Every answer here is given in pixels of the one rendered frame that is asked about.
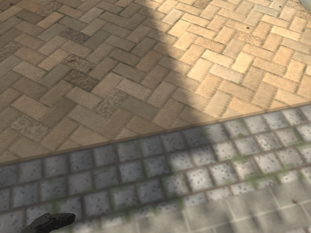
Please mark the robot left hand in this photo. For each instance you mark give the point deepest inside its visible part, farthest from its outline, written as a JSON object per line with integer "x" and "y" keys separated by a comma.
{"x": 47, "y": 223}

